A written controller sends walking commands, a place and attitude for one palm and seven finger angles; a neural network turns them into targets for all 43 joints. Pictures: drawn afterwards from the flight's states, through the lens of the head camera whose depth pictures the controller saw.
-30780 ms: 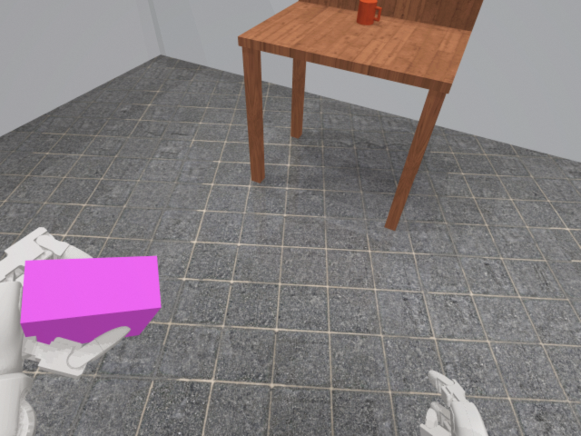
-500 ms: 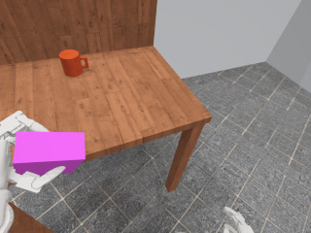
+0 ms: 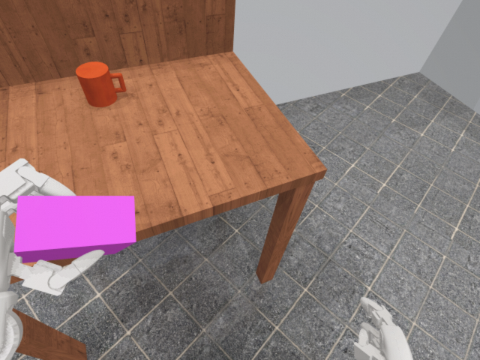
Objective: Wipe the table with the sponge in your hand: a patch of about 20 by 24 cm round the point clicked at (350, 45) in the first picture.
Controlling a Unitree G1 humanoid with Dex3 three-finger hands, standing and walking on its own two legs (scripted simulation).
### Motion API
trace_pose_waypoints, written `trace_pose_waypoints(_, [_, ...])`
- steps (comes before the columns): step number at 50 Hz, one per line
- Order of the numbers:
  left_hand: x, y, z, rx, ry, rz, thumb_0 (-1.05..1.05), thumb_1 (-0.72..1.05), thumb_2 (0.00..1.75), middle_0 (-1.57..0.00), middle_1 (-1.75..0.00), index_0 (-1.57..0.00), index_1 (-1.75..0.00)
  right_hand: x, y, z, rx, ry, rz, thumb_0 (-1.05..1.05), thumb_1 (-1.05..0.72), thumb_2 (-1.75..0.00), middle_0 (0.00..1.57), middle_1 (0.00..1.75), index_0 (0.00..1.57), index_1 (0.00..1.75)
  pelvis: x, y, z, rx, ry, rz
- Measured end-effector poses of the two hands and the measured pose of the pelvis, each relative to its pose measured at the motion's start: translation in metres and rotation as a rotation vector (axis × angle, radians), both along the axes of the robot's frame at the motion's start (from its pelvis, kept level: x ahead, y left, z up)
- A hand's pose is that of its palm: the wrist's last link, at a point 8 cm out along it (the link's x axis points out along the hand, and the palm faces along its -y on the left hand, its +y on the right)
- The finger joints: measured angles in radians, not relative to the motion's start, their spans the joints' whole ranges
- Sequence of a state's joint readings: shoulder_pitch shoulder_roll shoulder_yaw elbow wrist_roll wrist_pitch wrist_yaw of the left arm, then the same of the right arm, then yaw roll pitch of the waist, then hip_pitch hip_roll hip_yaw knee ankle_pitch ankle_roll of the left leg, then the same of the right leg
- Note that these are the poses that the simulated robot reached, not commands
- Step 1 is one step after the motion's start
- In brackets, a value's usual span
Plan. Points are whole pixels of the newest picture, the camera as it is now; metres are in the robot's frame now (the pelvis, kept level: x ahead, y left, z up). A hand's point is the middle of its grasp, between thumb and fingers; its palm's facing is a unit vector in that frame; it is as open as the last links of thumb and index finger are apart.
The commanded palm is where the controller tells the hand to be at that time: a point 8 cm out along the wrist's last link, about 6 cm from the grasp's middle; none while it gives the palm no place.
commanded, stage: come to a stop and stand still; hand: left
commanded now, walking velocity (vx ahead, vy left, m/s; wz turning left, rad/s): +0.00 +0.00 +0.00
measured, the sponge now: (91, 230) +0.24 +0.21 +0.14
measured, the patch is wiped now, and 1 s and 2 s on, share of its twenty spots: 0.00 0.00 0.00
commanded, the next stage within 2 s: look again from close up in 1.14 s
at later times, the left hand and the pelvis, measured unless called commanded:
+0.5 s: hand (29, 205) +0.24 +0.27 +0.18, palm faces +0.39 -0.84 -0.37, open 9.7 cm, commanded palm +0.18 +0.31 +0.18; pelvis +0.02 +0.03 +0.00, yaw +1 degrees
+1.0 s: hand out of the picture +0.22 +0.29 +0.17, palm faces +0.41 -0.82 -0.39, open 9.7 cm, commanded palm +0.16 +0.33 +0.18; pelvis +0.01 +0.04 +0.01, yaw +2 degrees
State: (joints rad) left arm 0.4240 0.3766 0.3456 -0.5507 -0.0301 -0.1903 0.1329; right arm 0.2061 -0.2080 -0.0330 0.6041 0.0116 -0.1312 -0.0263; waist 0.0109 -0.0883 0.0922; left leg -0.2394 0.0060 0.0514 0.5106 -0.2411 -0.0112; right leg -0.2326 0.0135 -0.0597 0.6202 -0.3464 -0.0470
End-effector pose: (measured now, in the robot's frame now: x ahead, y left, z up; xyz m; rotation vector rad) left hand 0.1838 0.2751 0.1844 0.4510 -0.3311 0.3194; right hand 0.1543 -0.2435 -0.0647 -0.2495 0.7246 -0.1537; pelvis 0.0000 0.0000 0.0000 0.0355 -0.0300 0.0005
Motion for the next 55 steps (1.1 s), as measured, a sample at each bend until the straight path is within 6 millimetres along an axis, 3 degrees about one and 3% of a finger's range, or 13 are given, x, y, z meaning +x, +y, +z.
trace_pose_waypoints(5, [0.005, 0.005, 0.03, 0.143, -0.007, -0.001, -0.01, -0.47, 1.04, -0.78, -1.37, -0.78, -1.37, 0.014, 0.011, -0.003, 0.068, -0.027, 0.002, 0.01, -0.91, -0.9, 0.2, 0.3, 0.2, 0.3, 0.007, 0.002, 0.004, -0.048, 0.007, 0.03])
trace_pose_waypoints(7, [0.004, 0.01, 0.033, 0.155, 0.011, 0.015, 0.0, -0.47, 1.04, -0.78, -1.37, -0.78, -1.37, 0.016, 0.016, -0.006, 0.099, -0.015, 0.005, 0.01, -0.91, -0.9, 0.2, 0.3, 0.2, 0.3, 0.01, 0.002, 0.005, -0.051, 0.017, 0.031])
trace_pose_waypoints(13, [-0.002, 0.032, -0.004, 0.049, 0.15, 0.107, 0.0, -0.47, 1.04, -0.78, -1.37, -0.77, -1.37, 0.018, 0.028, -0.014, 0.099, 0.031, 0.018, 0.01, -0.9, -0.9, 0.2, 0.3, 0.21, 0.3, 0.021, 0.012, 0.004, -0.036, 0.02, 0.013])
trace_pose_waypoints(18, [0.005, 0.034, -0.023, -0.058, 0.159, 0.122, -0.01, -0.47, 1.04, -0.78, -1.37, -0.77, -1.37, 0.026, 0.039, -0.015, 0.073, 0.057, 0.038, 0.01, -0.9, -0.9, 0.2, 0.3, 0.21, 0.3, 0.024, 0.019, 0.004, -0.04, 0.003, 0.023])
trace_pose_waypoints(28, [0.022, 0.042, 0.015, 0.045, 0.015, 0.024, -0.01, -0.47, 1.04, -0.78, -1.37, -0.77, -1.37, 0.044, 0.058, 0.006, 0.078, -0.034, 0.034, 0.01, -0.9, -0.9, 0.2, 0.3, 0.21, 0.3, 0.024, 0.034, 0.006, -0.057, 0.021, 0.018])
trace_pose_waypoints(40, [0.0, 0.061, -0.011, -0.017, 0.153, 0.084, 0.0, -0.47, 1.04, -0.78, -1.37, -0.77, -1.37, 0.024, 0.067, -0.002, 0.068, 0.032, 0.034, 0.01, -0.9, -0.9, 0.2, 0.3, 0.21, 0.3, 0.019, 0.045, 0.009, -0.062, 0.022, 0.025])
trace_pose_waypoints(49, [-0.005, 0.058, 0.003, -0.009, 0.073, 0.078, -0.01, -0.47, 1.04, -0.78, -1.37, -0.77, -1.37, 0.015, 0.07, 0.0, 0.071, 0.013, 0.043, 0.01, -0.9, -0.9, 0.2, 0.3, 0.21, 0.3, 0.01, 0.045, 0.01, -0.065, 0.015, 0.034])
trace_pose_waypoints(55, [-0.004, 0.059, -0.002, -0.002, 0.117, 0.092, 0.0, -0.47, 1.04, -0.78, -1.37, -0.77, -1.37, 0.014, 0.068, -0.002, 0.083, 0.013, 0.034, 0.01, -0.9, -0.9, 0.2, 0.3, 0.21, 0.3, 0.011, 0.043, 0.011, -0.066, 0.026, 0.031])
